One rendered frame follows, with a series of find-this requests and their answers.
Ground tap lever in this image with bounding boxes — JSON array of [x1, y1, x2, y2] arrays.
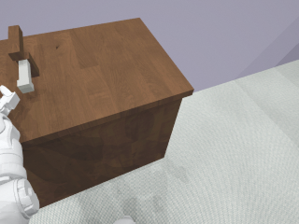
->
[[17, 59, 35, 93]]

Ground robot left upper arm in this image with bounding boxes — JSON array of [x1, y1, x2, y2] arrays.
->
[[0, 178, 40, 224]]

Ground left robot hand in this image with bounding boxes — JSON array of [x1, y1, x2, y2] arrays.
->
[[0, 85, 20, 116]]

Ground left robot forearm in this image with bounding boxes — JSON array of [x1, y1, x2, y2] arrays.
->
[[0, 113, 27, 186]]

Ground counter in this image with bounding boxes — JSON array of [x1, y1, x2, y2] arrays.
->
[[0, 18, 194, 209]]

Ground left robot shin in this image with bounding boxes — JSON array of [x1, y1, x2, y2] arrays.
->
[[123, 216, 133, 220]]

